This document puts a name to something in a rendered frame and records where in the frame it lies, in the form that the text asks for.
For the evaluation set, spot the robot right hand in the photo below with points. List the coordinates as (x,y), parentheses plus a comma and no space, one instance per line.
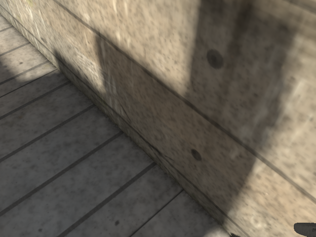
(305,228)

